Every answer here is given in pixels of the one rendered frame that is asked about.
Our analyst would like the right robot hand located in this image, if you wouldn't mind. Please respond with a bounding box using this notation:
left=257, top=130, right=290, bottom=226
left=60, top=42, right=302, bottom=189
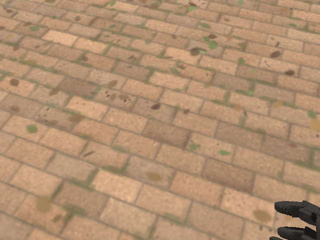
left=269, top=200, right=320, bottom=240

